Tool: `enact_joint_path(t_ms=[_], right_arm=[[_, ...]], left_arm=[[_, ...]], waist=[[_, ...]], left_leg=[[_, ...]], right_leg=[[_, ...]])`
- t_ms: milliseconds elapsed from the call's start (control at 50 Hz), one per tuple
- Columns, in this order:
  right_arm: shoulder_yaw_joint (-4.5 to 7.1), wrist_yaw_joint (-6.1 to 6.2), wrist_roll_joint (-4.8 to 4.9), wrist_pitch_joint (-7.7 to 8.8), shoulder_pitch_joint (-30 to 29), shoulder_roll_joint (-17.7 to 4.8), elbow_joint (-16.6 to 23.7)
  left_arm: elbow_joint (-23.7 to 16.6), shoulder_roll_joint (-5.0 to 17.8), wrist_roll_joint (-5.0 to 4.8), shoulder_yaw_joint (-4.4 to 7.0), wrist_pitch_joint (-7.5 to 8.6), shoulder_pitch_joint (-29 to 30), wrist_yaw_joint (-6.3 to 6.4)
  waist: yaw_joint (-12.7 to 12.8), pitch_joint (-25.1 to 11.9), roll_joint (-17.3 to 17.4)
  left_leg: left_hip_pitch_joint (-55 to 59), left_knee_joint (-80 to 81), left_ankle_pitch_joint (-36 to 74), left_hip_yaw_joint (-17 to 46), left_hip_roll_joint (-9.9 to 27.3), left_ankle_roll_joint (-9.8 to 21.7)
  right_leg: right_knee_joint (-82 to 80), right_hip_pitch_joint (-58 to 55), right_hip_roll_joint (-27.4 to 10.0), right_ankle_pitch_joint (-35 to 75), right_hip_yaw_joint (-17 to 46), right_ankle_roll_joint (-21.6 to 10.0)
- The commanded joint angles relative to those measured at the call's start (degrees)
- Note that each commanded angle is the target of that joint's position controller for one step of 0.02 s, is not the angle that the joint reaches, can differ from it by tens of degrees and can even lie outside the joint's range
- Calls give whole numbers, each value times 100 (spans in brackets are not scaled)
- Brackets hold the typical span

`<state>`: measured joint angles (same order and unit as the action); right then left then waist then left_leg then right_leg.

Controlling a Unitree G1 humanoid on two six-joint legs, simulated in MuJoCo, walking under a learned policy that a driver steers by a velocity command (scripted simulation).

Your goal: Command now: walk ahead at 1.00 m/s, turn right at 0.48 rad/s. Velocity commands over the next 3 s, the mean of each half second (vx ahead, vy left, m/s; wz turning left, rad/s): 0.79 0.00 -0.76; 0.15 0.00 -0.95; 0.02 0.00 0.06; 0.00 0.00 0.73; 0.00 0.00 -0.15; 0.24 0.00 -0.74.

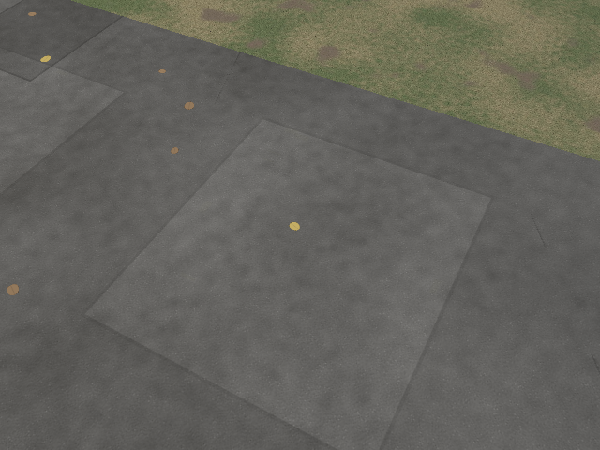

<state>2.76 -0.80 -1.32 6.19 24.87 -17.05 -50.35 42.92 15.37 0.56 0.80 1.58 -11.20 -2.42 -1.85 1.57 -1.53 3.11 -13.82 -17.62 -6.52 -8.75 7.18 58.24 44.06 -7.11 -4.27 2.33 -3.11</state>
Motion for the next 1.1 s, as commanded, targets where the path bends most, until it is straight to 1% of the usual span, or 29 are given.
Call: enact_joint_path(t_ms=[20,100,160,180,200,220,240,260,300,360,380,400,440,480,520,540,560,580,600,640,680,700,760,940,980,1000,1020,1060,1100], right_arm=[[13,-3,76,256,-374,-397,362],[40,211,32,218,-153,-804,244],[168,410,-155,-115,-639,-1223,428],[216,394,-155,-187,-1080,-1333,546],[44,252,-208,-63,-1380,-563,715],[-107,167,58,78,-780,-286,1341],[-187,166,-63,207,-1187,-514,1392],[-199,123,-41,279,-1366,-563,1423],[-245,127,-201,99,-1392,-459,1451],[-306,127,-222,-241,-1498,-377,1642],[-200,168,89,7,-2156,-409,1905],[-263,185,93,82,-2425,-244,2039],[-220,222,95,113,-2654,-176,2114],[-101,227,221,85,-2666,-317,2180],[44,242,213,72,-2187,-514,2120],[106,261,113,66,-1338,-585,1897],[94,285,9,7,-649,-707,1764],[30,232,-258,-57,-682,-737,1890],[180,197,-21,-165,-1175,-938,1878],[52,349,14,-326,-1945,-294,2104],[28,350,-4,-434,-2289,-332,1979],[80,339,-14,-424,-2237,-382,1830],[238,312,-17,-394,-2012,-636,1531],[463,187,224,-486,-2250,-999,1309],[387,143,242,-538,-1758,-664,1080],[304,99,8,-581,-1551,-423,1249],[327,154,-16,-550,-2107,-553,1484],[389,252,189,-590,-2263,-712,1418],[401,318,70,-661,-1974,-706,1226]], left_arm=[[-380,188,-41,2,82,611,-127],[-333,396,-1,31,100,642,-192],[276,1013,23,297,24,-1570,-95],[578,1273,36,474,9,-2751,-3],[644,1548,-115,633,-88,-2523,97],[406,2154,65,733,-133,-1900,95],[164,1700,35,707,-117,-1706,139],[270,1254,36,589,-100,-1530,207],[253,1087,19,509,29,-1118,259],[165,1245,-41,501,204,-869,179],[-164,727,-330,397,328,-472,231],[-159,973,-391,457,303,-354,294],[-22,1315,-351,614,107,-786,418],[69,1123,-303,596,-59,-1059,492],[-134,896,-311,572,-112,-661,536],[-310,689,-250,514,-118,-436,524],[-496,11,1,307,-159,-730,506],[-610,137,-73,255,-130,-2015,410],[-561,779,-192,353,-194,-2348,302],[-704,1211,-264,519,-352,-969,379],[-946,1075,-244,525,-508,-535,454],[-1028,819,-221,473,-501,-497,450],[-1178,492,-191,372,-400,-355,426],[-1293,907,-180,588,-619,117,159],[-1130,1076,-123,712,-591,-328,229],[-1222,1863,-80,877,-538,-556,342],[-1404,1892,119,828,-403,-408,322],[-1333,1441,86,690,-224,4,316],[-1384,1086,-37,549,-233,467,382]], waist=[[60,632,139],[191,216,535],[1405,-896,932],[2079,-1159,677],[1647,-839,-963],[809,-1801,-1765],[1050,-1661,-128],[672,-634,573],[90,164,985],[-176,261,714],[-35,250,602],[-6,115,396],[350,-479,149],[430,-640,-245],[52,-847,-533],[-344,-1388,-514],[-334,-2212,430],[279,-3167,1615],[440,-3175,1612],[191,-1790,489],[358,-637,438],[392,-475,539],[334,-859,824],[347,-759,923],[412,-693,188],[207,-603,-1801],[545,-1007,-1585],[360,-797,-669],[149,-872,-608]], left_leg=[[-1335,1159,3513,-134,1350,-204],[156,440,7113,-564,1648,-606],[151,-2750,8830,-516,1972,-707],[-805,-5042,7440,-531,1745,-644],[-2933,-7453,455,-332,543,-679],[-5283,-9050,-1208,831,179,-986],[-5591,-8520,-629,1409,621,-787],[-5345,-7648,-211,1382,902,-711],[-4484,-6694,-356,1243,1183,-882],[-3316,-4909,-235,783,1203,-1126],[-3216,-4088,58,976,903,-1188],[-2856,-3100,552,856,704,-1199],[-2113,-1761,1857,720,147,-1220],[-1589,-1212,2549,894,-17,-1216],[-901,-654,3214,1156,217,-1069],[119,-592,3822,1343,687,-861],[1555,-1526,5912,2633,2267,-337],[2203,-1731,7192,4567,3774,685],[2005,-1665,5474,5064,4178,1426],[267,-805,1699,3649,2972,827],[-1475,-408,1931,2378,2271,464],[-1812,-318,2296,1919,2090,422],[-1467,-259,3467,1466,2357,674],[-1567,-586,1268,338,2678,116],[-2270,-1787,460,-86,2208,-457],[-4035,-3916,-1653,-645,1348,-1104],[-4641,-5106,-2036,478,927,-1164],[-4596,-5359,-1078,838,1134,-954],[-4121,-5341,-518,779,1161,-1056]], right_leg=[[-1122,-904,178,1293,-644,-195],[-1976,-1457,900,1310,-1302,-519],[-1891,-3542,1439,-100,-1213,-854],[-2364,-4763,1217,-480,-639,-1194],[-2224,-5772,567,-168,442,-1391],[-3251,-7202,-685,-1031,3872,-2853],[-4162,-6885,-850,-1815,4491,-2647],[-4435,-5626,-725,-1288,3975,-2258],[-4267,-3820,-255,1235,2819,-1894],[-4268,-2327,495,3679,1599,-1554],[-4228,-2040,817,3066,1646,-1367],[-4077,-1904,1047,2803,1448,-1150],[-3734,-2182,1278,2257,1494,-596],[-3281,-2363,1340,1456,1855,-241],[-2257,-2516,1533,1125,1891,108],[-1096,-2374,1711,718,1606,358],[641,-1481,2015,-3311,1083,481],[2153,-1053,1877,-4290,1368,590],[3320,-512,1285,-3690,1037,822],[2967,-113,661,-2273,488,891],[2134,-644,464,-2053,247,891],[1641,-878,442,-2046,105,853],[674,-1053,254,-1788,-23,794],[-2011,-2570,347,-955,-596,200],[-3145,-3669,512,-262,-235,-200],[-3494,-4596,-1083,1822,2047,-982],[-3769,-4187,-1571,1863,2818,-1823],[-3815,-3748,-1026,1077,1869,-1278],[-3657,-3399,-700,1349,1327,-983]])
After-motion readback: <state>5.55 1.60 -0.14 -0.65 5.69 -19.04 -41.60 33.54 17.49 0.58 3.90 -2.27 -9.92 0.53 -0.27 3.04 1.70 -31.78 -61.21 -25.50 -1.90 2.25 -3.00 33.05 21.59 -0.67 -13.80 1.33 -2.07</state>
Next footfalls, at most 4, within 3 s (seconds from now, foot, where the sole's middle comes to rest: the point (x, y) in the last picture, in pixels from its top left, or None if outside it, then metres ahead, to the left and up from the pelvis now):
0.18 right None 0.37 -0.10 -0.77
0.56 left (336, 346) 0.74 -0.07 -0.77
0.98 right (418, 435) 0.52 -0.23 -0.77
1.38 left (344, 364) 0.70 -0.09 -0.77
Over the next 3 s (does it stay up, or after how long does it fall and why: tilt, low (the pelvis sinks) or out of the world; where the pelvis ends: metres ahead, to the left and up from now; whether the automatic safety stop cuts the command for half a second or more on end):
stays up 0.62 -0.21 0.02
